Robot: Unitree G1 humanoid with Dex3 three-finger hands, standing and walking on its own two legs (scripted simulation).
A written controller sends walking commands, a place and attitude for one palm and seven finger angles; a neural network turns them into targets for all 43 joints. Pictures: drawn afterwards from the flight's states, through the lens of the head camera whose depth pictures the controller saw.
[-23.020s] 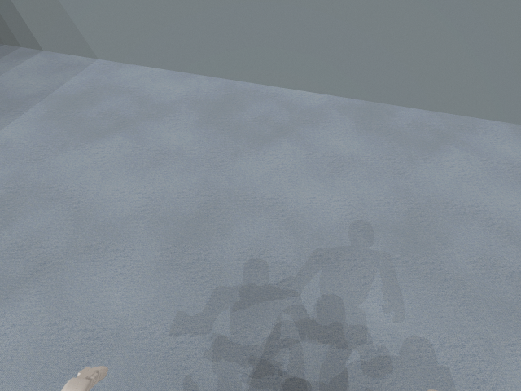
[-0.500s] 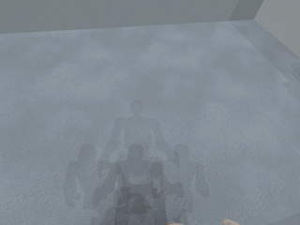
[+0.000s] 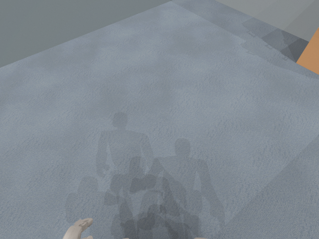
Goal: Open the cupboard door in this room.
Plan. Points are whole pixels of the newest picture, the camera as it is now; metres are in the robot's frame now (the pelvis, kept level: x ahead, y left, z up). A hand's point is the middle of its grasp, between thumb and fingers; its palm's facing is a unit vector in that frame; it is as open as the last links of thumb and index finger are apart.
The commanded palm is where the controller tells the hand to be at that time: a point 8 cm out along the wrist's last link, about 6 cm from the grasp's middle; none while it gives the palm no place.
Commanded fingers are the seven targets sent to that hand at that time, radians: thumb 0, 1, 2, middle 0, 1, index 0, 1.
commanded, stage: turn or walk to find it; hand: left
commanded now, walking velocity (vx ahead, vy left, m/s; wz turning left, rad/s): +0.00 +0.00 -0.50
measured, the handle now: out of the picture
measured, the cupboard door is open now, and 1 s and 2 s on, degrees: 0 0 0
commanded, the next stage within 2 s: none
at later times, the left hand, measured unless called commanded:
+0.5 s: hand out of the picture +0.07 +0.19 -0.15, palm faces -0.12 -0.96 -0.23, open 7.4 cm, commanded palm none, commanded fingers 0.00 0.90 0.90 -0.20 -0.30 -0.20 -0.30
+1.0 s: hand (105, 210) +0.21 +0.18 -0.14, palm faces -0.48 -0.86 -0.20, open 7.4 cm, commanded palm none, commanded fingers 0.00 0.90 0.90 -0.20 -0.30 -0.20 -0.30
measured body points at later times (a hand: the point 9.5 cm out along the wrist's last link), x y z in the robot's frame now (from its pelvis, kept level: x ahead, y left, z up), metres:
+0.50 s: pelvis +0.01 +0.00 +0.02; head +0.06 -0.01 +0.46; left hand +0.08 +0.24 -0.13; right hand +0.09 -0.27 -0.12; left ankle +0.03 +0.14 -0.68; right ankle +0.00 -0.09 -0.72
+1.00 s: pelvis +0.05 +0.04 +0.02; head +0.07 +0.04 +0.47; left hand +0.24 +0.23 -0.13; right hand -0.10 -0.16 -0.11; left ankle +0.04 +0.13 -0.72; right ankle -0.04 -0.11 -0.63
